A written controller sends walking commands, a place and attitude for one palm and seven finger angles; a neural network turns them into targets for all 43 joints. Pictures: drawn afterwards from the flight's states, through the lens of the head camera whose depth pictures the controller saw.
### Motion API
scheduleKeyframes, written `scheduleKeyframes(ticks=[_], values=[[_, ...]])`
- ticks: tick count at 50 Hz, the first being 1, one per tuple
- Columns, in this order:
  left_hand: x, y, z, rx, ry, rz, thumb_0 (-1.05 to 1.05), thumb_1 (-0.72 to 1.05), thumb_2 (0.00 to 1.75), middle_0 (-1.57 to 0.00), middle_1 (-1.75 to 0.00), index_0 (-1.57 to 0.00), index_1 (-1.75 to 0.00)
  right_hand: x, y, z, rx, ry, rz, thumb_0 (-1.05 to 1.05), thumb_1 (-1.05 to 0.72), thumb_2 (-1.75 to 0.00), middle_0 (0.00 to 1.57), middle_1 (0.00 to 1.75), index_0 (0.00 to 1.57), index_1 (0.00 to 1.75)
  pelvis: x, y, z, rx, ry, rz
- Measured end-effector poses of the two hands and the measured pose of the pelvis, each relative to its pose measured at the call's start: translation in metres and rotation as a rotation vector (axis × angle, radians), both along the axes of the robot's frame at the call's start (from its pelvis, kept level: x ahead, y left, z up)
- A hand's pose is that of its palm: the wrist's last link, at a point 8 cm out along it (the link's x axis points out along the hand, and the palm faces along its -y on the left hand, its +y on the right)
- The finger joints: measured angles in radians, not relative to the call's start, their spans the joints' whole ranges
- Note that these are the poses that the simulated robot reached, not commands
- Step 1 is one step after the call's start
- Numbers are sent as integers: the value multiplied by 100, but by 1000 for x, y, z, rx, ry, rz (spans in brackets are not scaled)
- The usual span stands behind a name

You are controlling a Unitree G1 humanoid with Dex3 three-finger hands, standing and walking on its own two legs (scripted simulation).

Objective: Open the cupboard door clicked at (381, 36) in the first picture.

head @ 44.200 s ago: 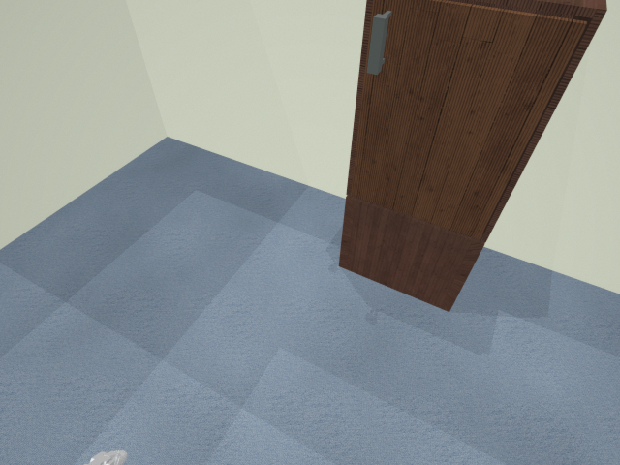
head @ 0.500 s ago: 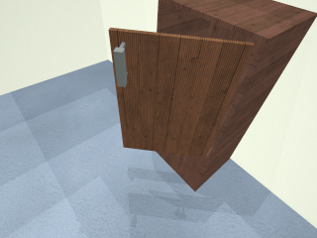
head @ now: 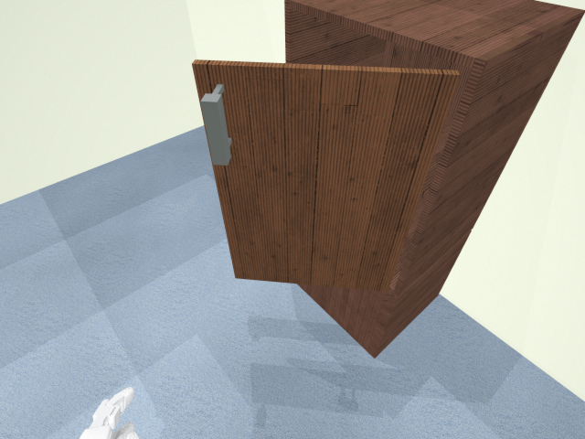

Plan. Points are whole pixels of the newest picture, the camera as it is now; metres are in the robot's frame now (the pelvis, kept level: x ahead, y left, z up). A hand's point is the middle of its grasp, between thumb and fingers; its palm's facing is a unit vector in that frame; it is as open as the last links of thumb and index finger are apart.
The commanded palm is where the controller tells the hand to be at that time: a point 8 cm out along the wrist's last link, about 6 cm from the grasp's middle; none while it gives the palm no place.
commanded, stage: raise the hand with hooked fingers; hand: left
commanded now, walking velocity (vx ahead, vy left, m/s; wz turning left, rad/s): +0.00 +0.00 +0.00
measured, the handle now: (220, 124) +0.57 +0.15 +0.16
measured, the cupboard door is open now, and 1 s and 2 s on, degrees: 43 43 43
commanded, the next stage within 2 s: move the hooked fingers beside the handle in 1.94 s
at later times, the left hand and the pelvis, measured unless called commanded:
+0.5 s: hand (146, 384) +0.18 +0.18 +0.05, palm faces +0.06 -0.99 -0.11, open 10.1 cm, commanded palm +0.16 +0.25 +0.04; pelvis +0.00 -0.04 -0.04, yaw +3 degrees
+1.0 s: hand (111, 308) +0.25 +0.24 +0.10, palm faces -0.03 -1.00 -0.09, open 13.0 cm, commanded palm +0.22 +0.29 +0.12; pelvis +0.01 +0.00 -0.01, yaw +0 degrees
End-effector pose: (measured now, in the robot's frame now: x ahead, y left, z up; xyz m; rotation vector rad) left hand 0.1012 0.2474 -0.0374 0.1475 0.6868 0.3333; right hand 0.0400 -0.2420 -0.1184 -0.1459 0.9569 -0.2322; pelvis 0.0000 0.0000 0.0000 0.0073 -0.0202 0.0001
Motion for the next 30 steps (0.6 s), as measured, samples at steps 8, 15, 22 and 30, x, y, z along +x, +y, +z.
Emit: scheduleKeyframes(ticks=[8,15,22,30], values=[[103,-57,78,-127,-713,-343,2,76,82,-20,-42,-21,-41,104,-34,38,-67,-404,89,2,-91,-90,20,29,20,30,-5,-17,-23,9,83,-16],[45,-31,18,-170,-493,-307,1,57,75,-23,-52,-23,-51,164,-51,67,-133,-498,171,1,-91,-90,20,29,20,30,4,-38,-39,1,113,-10],[24,-2,76,22,-737,-208,1,40,69,-23,-62,-23,-62,187,-31,41,-97,-458,279,1,-91,-90,19,29,20,30,8,-42,-44,-44,121,50],[105,-13,84,-105,-602,-500,0,21,61,-25,-74,-25,-74,149,-11,9,20,-344,196,1,-90,-90,20,30,20,30,6,-40,-35,-25,134,20]])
